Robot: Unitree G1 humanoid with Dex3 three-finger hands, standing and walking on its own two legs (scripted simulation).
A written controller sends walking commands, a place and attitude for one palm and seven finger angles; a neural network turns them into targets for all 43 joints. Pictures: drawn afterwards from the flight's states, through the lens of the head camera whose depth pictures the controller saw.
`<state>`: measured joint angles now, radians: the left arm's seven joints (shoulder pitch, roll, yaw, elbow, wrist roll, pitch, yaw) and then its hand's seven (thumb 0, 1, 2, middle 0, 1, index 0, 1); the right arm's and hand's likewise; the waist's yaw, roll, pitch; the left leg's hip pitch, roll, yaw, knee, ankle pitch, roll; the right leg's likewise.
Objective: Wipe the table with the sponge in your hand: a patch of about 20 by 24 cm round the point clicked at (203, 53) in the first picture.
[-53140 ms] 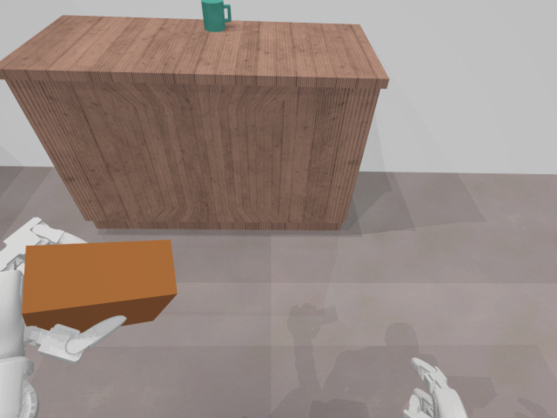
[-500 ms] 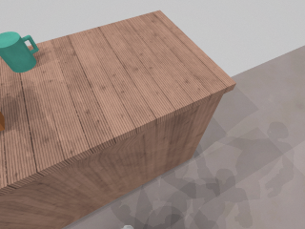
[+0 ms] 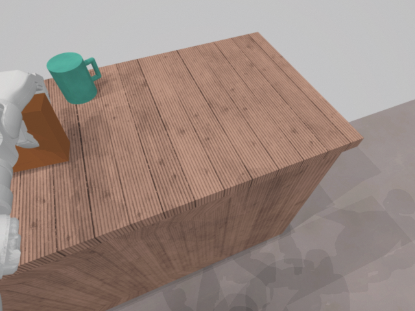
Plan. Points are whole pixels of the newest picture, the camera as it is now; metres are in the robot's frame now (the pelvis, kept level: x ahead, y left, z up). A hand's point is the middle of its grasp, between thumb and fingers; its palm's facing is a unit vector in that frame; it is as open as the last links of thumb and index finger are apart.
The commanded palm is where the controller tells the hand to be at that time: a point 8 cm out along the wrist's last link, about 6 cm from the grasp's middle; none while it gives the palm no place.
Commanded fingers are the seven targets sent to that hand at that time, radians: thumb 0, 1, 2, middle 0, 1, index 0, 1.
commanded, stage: slide across to the middle lane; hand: left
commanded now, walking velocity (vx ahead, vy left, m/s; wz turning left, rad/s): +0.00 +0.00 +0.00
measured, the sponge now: (27, 143) +0.40 +0.39 +0.08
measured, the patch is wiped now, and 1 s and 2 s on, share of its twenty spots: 0.35 0.40 0.55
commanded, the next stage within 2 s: wipe back along the middle lane in 0.34 s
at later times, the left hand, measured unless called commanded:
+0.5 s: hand (55, 106) +0.44 +0.32 +0.14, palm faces -0.14 +0.01 -0.99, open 10.3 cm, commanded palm +0.43 +0.31 +0.19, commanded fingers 0.00 0.10 1.30 -1.20 -1.60 -1.20 -1.60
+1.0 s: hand (58, 127) +0.40 +0.30 +0.13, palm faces -0.05 -0.01 -1.00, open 10.3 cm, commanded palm +0.37 +0.29 +0.17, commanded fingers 0.00 0.10 1.30 -1.20 -1.60 -1.20 -1.60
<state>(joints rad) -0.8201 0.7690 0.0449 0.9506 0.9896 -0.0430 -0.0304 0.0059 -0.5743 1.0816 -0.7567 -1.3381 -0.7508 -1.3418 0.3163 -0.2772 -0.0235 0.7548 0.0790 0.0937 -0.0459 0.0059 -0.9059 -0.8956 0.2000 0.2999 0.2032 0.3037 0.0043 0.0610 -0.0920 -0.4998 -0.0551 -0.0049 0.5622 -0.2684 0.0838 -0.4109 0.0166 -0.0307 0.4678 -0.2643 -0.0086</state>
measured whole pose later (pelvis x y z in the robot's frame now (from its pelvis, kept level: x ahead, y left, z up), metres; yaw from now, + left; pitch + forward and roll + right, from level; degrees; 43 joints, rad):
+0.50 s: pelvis +0.00 -0.03 +0.01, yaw +0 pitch +11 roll -2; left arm -0.89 0.73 0.00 1.01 1.04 0.07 -0.06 0.00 -0.55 1.06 -0.74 -1.35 -0.73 -1.35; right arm 0.31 -0.30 -0.01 0.75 0.07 0.06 -0.05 0.01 -0.91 -0.90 0.20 0.30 0.20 0.30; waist -0.04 0.05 -0.07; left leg -0.44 -0.03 -0.01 0.50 -0.24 0.05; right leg -0.37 0.04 -0.03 0.42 -0.24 -0.02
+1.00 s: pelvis +0.01 -0.03 +0.01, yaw -1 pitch +7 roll -1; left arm -0.60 0.62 0.02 0.72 0.97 0.16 -0.03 0.00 -0.51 1.04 -0.70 -1.37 -0.69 -1.38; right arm 0.20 -0.31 -0.01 0.69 0.10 0.11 -0.03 0.01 -0.91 -0.90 0.20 0.30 0.20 0.30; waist 0.01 0.08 -0.10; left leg -0.34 -0.03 0.00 0.48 -0.25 0.04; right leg -0.28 0.05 -0.02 0.41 -0.25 -0.03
